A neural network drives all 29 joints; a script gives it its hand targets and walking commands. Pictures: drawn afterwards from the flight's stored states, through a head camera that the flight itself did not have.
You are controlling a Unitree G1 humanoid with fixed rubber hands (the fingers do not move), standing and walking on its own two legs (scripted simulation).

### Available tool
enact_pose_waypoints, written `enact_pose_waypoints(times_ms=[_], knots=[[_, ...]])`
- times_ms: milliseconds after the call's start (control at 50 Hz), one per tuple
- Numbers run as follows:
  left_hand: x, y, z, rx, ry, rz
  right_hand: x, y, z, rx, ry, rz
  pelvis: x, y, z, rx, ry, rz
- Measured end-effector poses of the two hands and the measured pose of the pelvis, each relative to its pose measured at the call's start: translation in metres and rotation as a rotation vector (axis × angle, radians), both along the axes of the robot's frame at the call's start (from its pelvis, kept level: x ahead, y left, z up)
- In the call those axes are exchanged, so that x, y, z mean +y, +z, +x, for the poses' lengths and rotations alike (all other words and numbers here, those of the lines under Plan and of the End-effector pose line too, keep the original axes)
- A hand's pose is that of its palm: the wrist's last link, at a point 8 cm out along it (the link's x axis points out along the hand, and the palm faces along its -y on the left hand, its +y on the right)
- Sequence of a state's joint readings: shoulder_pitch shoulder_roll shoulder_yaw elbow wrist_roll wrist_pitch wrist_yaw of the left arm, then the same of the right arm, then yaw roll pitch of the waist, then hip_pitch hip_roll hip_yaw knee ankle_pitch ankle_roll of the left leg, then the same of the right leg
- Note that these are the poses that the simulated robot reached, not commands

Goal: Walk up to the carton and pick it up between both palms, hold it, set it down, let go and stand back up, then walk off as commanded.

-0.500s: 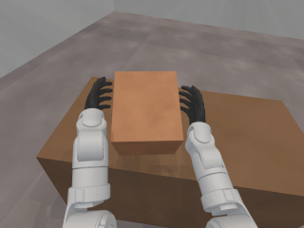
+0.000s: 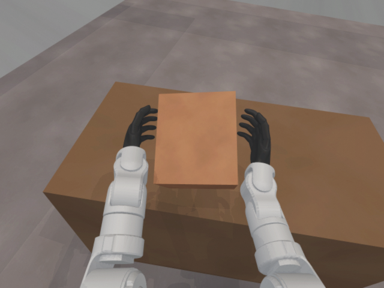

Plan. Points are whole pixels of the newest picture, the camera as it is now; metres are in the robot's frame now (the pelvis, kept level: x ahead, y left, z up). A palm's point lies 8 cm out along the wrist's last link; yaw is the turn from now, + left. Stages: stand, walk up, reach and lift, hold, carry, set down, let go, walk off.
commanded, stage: set down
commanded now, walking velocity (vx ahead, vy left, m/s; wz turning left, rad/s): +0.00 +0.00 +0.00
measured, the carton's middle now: (199, 144) +0.41 -0.04 +0.08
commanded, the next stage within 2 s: none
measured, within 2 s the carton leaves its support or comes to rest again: neither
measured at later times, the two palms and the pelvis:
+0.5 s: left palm (136, 151) +0.38 +0.09 +0.10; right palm (257, 164) +0.34 -0.16 +0.09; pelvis +0.00 +0.01 +0.00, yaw +0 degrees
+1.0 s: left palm (147, 148) +0.41 +0.08 +0.07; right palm (258, 160) +0.36 -0.17 +0.07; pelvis +0.02 -0.01 +0.00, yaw +0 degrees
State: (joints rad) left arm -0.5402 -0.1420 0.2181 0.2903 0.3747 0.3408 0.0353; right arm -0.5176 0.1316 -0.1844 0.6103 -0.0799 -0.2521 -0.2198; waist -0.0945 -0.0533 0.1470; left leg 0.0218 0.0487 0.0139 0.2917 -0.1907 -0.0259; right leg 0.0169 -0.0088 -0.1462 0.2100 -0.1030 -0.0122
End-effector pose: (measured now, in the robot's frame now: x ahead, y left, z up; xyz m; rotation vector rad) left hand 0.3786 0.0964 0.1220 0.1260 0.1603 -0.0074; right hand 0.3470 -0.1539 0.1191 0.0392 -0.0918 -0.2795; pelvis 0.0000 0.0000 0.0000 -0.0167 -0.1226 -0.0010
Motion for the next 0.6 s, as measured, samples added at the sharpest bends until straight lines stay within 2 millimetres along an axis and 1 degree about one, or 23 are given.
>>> enact_pose_waypoints(times_ms=[60, 120, 220, 300, 360, 460, 540, 600], knots=[[-0.003, 0.0, 0.007, 0.012, -0.014, 0.006, -0.003, -0.002, 0.004, 0.025, -0.013, -0.016, 0.0, 0.0, 0.007, -0.006, 0.002, -0.001], [-0.002, -0.004, 0.009, 0.023, -0.023, 0.01, -0.003, -0.005, 0.006, 0.039, -0.012, -0.02, 0.0, 0.0, 0.013, -0.017, 0.003, -0.003], [0.005, -0.011, 0.004, 0.027, -0.018, 0.002, 0.004, -0.008, 0.004, 0.042, 0.002, -0.014, 0.003, -0.001, 0.018, -0.044, 0.006, -0.009], [0.012, -0.013, -0.002, 0.02, -0.009, 0.006, 0.01, -0.01, 0.001, 0.036, 0.014, -0.016, 0.006, -0.002, 0.018, -0.047, 0.016, -0.012], [0.013, -0.012, -0.004, 0.014, -0.013, 0.01, 0.01, -0.011, -0.001, 0.036, 0.013, -0.017, 0.008, -0.002, 0.015, -0.041, 0.017, -0.014], [0.005, -0.017, -0.003, 0.045, -0.049, 0.023, 0.003, -0.02, -0.006, 0.076, -0.012, -0.029, 0.011, -0.002, 0.006, -0.032, 0.011, -0.013], [-0.008, -0.026, 0.001, 0.087, -0.078, 0.023, -0.009, -0.033, -0.01, 0.122, -0.041, -0.027, 0.012, -0.001, 0.0, -0.005, -0.001, -0.007], [-0.018, -0.026, 0.005, 0.08, -0.085, 0.015, -0.017, -0.035, -0.011, 0.114, -0.063, -0.006, 0.01, 0.0, -0.003, 0.028, -0.014, -0.003]])
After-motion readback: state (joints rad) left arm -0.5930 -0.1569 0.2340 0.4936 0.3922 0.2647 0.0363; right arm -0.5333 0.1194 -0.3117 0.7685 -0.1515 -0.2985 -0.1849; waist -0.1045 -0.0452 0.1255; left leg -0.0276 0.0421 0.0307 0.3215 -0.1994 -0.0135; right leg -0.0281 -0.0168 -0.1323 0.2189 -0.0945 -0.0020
